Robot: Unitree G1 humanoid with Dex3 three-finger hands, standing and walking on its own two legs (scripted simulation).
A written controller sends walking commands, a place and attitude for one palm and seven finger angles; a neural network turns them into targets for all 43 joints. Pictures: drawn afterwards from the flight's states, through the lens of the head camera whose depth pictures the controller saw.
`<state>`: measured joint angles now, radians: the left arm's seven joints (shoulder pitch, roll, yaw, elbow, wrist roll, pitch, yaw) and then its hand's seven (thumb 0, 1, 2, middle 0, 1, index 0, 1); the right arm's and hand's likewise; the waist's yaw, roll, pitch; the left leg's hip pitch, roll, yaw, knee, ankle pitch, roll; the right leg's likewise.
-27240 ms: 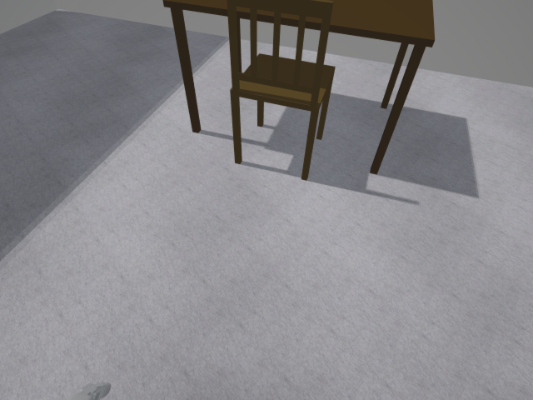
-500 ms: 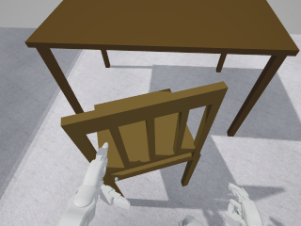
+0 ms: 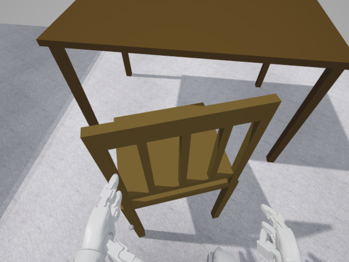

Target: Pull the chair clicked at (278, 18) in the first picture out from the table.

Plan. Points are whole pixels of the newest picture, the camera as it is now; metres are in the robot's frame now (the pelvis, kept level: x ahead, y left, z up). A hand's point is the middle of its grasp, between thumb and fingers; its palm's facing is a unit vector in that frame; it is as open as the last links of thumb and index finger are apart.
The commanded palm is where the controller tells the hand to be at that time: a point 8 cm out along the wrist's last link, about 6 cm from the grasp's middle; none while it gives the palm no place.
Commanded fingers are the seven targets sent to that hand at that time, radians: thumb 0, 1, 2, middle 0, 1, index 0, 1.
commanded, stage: draw the hand back to the body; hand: left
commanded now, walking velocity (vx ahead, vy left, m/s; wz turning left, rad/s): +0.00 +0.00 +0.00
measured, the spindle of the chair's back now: (183, 161) +0.38 +0.00 -0.03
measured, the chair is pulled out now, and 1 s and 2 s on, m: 0.29 0.29 0.29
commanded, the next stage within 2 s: step back with the hand held close in 1.46 s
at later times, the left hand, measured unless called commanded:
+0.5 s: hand (77, 218) +0.19 +0.17 +0.10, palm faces +0.14 -0.95 -0.26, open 16.8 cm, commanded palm +0.16 +0.23 +0.13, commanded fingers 0.00 -0.12 0.41 -0.06 -0.09 -0.06 -0.09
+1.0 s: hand (4, 184) +0.21 +0.25 +0.20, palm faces +0.44 -0.80 -0.42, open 10.6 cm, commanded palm +0.16 +0.29 +0.22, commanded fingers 0.00 0.79 0.85 -0.19 -0.28 -0.19 -0.28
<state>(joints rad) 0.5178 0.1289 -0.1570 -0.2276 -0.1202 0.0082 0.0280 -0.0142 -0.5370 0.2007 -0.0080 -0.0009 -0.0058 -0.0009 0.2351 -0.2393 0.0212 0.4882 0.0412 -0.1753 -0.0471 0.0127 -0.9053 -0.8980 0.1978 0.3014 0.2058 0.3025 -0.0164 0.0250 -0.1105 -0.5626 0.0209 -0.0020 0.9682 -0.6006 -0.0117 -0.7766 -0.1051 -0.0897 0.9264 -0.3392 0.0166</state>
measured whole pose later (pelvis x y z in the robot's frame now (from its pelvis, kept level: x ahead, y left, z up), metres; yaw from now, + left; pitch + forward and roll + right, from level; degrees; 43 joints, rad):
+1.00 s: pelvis +0.02 +0.00 +0.05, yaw -2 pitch -2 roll -1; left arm 0.54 0.32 0.28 -0.43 -0.04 -0.10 0.18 0.00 0.44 0.68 -0.15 -0.21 -0.15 -0.21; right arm 0.19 -0.22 -0.01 0.64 0.03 -0.17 -0.07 0.01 -0.90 -0.90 0.20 0.30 0.21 0.30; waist 0.07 0.09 0.01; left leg -0.05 0.04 0.03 0.51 -0.42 -0.01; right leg -0.28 -0.05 -0.09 0.52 -0.19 0.02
